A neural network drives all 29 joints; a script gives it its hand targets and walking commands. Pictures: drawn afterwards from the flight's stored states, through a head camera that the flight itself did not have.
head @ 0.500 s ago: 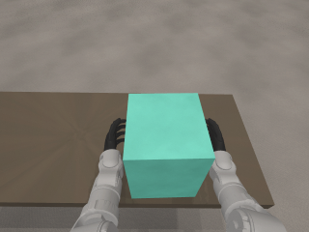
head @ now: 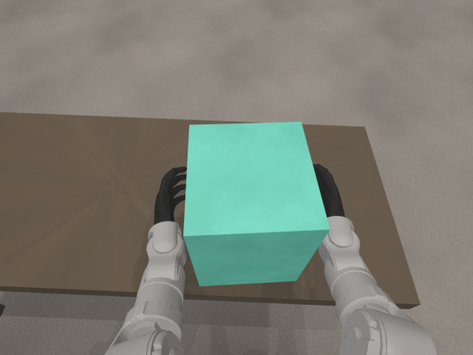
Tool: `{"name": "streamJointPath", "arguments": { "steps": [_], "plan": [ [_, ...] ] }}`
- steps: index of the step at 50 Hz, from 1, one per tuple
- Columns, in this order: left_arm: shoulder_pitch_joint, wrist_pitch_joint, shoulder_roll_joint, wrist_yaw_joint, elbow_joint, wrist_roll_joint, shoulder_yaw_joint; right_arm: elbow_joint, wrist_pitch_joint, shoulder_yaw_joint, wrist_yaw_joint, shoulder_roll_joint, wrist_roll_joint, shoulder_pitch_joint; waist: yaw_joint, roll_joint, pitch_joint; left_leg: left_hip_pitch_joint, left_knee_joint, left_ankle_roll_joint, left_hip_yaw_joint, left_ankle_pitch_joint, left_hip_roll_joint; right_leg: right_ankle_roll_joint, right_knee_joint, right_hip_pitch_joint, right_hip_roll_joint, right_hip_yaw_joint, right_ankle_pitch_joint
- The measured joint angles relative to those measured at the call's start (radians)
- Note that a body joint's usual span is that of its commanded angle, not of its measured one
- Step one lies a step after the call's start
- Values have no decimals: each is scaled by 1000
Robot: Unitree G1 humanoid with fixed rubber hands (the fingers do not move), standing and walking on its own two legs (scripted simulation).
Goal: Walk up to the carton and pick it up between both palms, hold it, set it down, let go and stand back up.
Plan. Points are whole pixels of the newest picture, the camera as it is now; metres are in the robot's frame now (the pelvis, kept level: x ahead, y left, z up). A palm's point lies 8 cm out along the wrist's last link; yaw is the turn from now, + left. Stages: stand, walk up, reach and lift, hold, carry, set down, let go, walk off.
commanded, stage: set down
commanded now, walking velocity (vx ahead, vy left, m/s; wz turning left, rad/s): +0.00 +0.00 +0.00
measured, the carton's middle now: (247, 209) +0.39 +0.00 -0.02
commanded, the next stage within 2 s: none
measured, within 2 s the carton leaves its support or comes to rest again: neither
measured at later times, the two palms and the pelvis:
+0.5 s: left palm (165, 213) +0.37 +0.15 -0.01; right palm (320, 204) +0.39 -0.14 -0.01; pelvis +0.00 +0.03 -0.01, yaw -4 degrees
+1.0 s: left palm (144, 256) +0.30 +0.19 -0.04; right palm (370, 244) +0.31 -0.21 -0.02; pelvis -0.04 +0.00 -0.02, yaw +0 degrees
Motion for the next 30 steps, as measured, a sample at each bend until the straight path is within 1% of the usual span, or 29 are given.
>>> {"name": "streamJointPath", "arguments": {
  "steps": [5, 7, 8, 12, 15, 19, 24, 27, 30],
  "plan": [
    [-11, -10, 10, 2, 35, 12, 17, 13, -11, -11, 0, 5, -9, -5, -8, 14, 15, 21, 8, 5, 5, -11, -4, 5, 14, 17, -5, 4, -14],
    [-19, -17, 12, 3, 47, 19, 27, 19, -16, -13, -1, 4, -13, -11, -8, 17, 22, 25, 11, 7, 10, -15, -6, 8, 20, 18, -7, 8, -17],
    [-25, -20, 16, 6, 59, 16, 23, 25, -18, 3, -6, -4, -4, -12, -4, 17, 22, 24, 13, 9, 14, -16, -6, 10, 24, 15, -7, 12, -18],
    [-54, -18, 35, 21, 89, -11, -8, 61, -12, 85, -28, -44, 72, -40, 8, 19, 47, 16, 33, 16, 29, -25, -6, 16, 34, 6, -7, 26, -16],
    [-67, -13, 40, 44, 80, -61, -43, 96, 10, 138, -38, -72, 147, -77, 9, 20, 58, -16, 56, 20, 34, -31, -5, 20, 41, -20, -7, 31, -11],
    [-64, -15, 46, 73, 85, -121, -110, 118, 28, 215, -35, -110, 244, -91, 29, 28, 7, -107, 96, 26, 46, -43, 2, 25, 49, -102, -1, 44, -1],
    [-40, -17, 53, 110, 109, -208, -198, 163, 37, 305, -23, -155, 353, -109, 58, 59, -94, -220, 165, 31, 54, -75, 14, 30, 82, -203, 8, 54, -7],
    [-44, -21, 50, 117, 145, -246, -219, 202, 43, 336, -15, -180, 389, -129, 78, 77, -127, -248, 199, 33, 55, -94, 18, 32, 113, -233, 11, 57, -23],
    [-48, -14, 56, 110, 174, -285, -241, 228, 48, 379, -15, -206, 434, -143, 91, 84, -136, -251, 221, 31, 53, -107, 20, 31, 143, -239, 13, 57, -40]
  ]
}}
